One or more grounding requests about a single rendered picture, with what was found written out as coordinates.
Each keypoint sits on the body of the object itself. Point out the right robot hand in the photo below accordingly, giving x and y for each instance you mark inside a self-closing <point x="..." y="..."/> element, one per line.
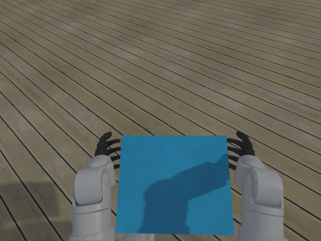
<point x="246" y="148"/>

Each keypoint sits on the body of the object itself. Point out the robot left forearm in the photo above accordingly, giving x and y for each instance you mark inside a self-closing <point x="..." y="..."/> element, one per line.
<point x="91" y="201"/>

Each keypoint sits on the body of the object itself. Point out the carton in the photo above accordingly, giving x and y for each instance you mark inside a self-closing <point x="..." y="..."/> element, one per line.
<point x="174" y="185"/>

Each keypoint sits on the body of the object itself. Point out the left robot hand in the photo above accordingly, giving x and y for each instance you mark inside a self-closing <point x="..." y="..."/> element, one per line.
<point x="103" y="144"/>

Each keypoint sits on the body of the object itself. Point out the robot right forearm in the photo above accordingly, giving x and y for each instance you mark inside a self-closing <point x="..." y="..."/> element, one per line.
<point x="261" y="201"/>

